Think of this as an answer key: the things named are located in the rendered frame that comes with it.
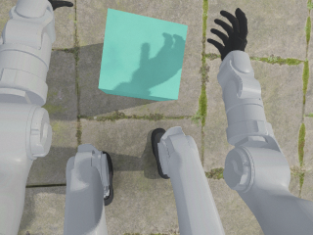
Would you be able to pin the robot left forearm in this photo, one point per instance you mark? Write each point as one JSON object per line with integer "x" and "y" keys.
{"x": 25, "y": 52}

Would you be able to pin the robot thigh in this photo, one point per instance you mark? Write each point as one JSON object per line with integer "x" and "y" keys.
{"x": 196, "y": 210}
{"x": 84, "y": 204}

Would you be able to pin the robot right forearm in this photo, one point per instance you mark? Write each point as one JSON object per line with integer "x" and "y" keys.
{"x": 241, "y": 94}

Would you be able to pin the left robot thigh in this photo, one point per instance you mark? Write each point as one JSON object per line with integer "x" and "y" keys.
{"x": 84, "y": 204}

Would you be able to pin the right robot upper arm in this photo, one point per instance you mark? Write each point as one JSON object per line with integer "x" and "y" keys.
{"x": 262, "y": 176}

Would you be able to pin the robot right hand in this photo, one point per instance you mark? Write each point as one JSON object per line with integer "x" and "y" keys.
{"x": 237, "y": 33}

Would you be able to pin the carton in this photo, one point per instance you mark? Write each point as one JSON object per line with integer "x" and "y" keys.
{"x": 142, "y": 57}

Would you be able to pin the robot left hand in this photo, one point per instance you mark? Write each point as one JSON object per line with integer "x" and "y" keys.
{"x": 60, "y": 3}

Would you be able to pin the left robot upper arm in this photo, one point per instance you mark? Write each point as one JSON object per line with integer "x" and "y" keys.
{"x": 25, "y": 135}

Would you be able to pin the right robot thigh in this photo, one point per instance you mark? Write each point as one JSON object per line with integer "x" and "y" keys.
{"x": 196, "y": 210}

